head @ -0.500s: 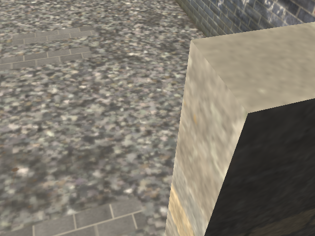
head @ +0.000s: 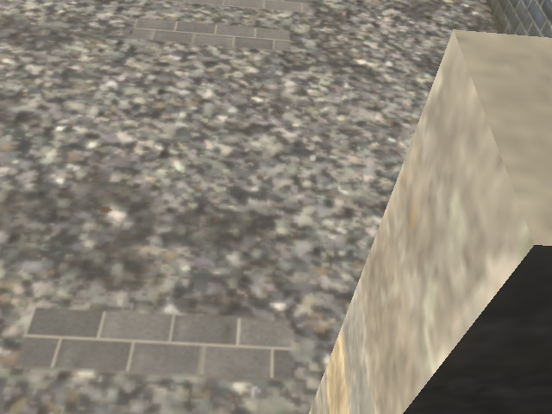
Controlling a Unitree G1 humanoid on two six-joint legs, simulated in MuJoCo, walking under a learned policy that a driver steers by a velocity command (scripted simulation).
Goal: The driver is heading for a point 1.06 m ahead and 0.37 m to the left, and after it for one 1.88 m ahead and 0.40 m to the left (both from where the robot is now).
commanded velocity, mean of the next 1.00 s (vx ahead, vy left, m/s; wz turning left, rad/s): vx -0.03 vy -0.10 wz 0.55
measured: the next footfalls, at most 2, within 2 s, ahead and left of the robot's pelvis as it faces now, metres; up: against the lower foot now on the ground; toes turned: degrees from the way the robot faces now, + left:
left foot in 0.22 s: +0.14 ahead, +0.10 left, -0.21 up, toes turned -27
right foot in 0.38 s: -0.11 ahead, +0.00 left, +0.00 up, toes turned -5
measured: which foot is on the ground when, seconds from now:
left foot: up 0.00-0.20, down 0.22-0.40, up 0.42-0.74, down 0.76-1.00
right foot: down 0.00-0.24, up 0.26-0.36, down 0.38-0.72, up 0.74-1.00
